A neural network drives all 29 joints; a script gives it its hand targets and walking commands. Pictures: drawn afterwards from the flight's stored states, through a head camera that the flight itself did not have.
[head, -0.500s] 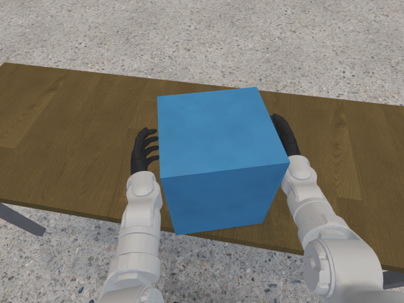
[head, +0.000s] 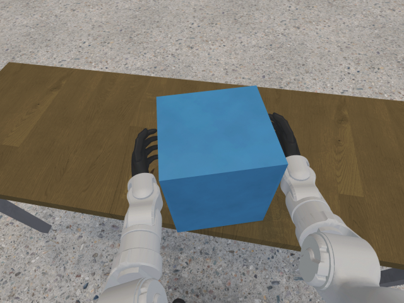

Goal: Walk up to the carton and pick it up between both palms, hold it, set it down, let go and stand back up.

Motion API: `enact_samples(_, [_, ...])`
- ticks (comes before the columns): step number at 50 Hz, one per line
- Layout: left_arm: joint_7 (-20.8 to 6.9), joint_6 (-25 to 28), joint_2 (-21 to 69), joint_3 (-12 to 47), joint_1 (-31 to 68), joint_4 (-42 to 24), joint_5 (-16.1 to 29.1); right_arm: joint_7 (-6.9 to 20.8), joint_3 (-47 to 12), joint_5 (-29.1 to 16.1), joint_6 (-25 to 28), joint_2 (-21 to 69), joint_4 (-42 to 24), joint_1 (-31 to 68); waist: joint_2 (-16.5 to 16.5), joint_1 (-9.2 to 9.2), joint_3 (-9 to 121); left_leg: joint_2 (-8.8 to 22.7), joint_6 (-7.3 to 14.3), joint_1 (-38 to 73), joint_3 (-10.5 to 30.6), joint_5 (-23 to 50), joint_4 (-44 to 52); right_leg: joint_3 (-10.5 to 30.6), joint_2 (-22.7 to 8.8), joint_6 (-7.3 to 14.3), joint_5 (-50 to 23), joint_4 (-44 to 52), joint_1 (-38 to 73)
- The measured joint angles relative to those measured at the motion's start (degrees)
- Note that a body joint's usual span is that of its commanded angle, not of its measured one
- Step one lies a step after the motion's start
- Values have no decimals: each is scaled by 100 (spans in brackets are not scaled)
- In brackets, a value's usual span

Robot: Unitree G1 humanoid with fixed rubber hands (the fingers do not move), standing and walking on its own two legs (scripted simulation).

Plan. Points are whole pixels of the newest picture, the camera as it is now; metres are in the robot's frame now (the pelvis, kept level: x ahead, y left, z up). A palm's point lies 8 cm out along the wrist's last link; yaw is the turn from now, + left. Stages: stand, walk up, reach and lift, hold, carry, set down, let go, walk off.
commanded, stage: set down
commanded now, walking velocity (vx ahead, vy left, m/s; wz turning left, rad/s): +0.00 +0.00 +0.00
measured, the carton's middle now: (214, 164) +0.40 +0.04 -0.01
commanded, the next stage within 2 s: none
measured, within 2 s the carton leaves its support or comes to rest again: neither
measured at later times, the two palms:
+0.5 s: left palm (142, 169) +0.34 +0.18 +0.03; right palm (287, 151) +0.42 -0.11 +0.04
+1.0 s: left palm (144, 171) +0.35 +0.19 +0.00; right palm (282, 154) +0.43 -0.10 +0.00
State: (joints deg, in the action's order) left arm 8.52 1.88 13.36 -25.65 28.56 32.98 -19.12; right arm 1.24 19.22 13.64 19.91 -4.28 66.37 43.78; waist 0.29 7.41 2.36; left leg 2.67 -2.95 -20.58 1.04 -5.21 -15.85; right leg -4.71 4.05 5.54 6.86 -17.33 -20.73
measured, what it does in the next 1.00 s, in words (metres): stands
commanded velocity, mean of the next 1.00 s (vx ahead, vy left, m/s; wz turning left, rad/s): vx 0.00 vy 0.00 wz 0.00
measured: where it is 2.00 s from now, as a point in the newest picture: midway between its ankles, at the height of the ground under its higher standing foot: outside the picture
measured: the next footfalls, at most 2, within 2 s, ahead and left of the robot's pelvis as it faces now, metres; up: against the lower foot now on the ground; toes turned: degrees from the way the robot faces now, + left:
none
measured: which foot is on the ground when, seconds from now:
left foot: down 0.00-1.00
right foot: down 0.00-1.00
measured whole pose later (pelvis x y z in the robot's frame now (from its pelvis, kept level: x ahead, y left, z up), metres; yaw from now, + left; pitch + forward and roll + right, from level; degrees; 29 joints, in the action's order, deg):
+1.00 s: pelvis +0.00 +0.01 -0.01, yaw -3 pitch +17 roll +0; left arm 15.7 8.0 4.8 -12.2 31.8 44.1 -5.0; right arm -0.1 3.5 -5.5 15.7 -9.7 70.1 47.1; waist 0.9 10.1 5.4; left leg 4.2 -3.0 -32.9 -1.0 -8.8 -25.0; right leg -3.0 5.2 5.5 7.5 -22.3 -31.9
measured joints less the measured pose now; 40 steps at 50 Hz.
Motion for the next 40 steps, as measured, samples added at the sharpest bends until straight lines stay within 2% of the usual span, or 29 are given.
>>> enact_samples(8, [-57,156,14,-157,38,121,-105,50,335,285,44,87,50,26,20,46,38,9,29,-4,-63,0,23,55,8,3,0,-20,-45])
enact_samples(18, [-101,334,14,-295,37,181,-216,111,635,551,88,197,54,20,75,12,-4,17,13,63,-74,-37,5,60,14,8,43,-46,17])
enact_samples(32, [-82,604,6,-367,13,205,-274,147,607,533,230,232,39,17,120,-28,-39,23,35,-8,-137,-47,-34,112,16,-1,19,-64,-63])
enact_samples(40, [86,681,-160,-167,91,529,-103,133,363,239,30,103,234,47,167,33,10,44,26,-169,-194,-61,-121,163,33,-4,-12,-97,-220])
